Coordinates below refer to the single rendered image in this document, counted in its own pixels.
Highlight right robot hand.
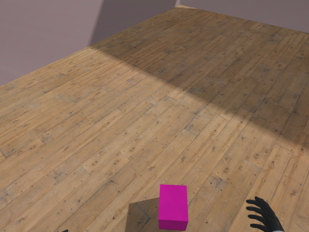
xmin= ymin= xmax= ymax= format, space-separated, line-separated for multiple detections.
xmin=246 ymin=196 xmax=284 ymax=232

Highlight carton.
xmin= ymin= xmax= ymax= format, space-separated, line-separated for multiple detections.
xmin=158 ymin=184 xmax=188 ymax=231

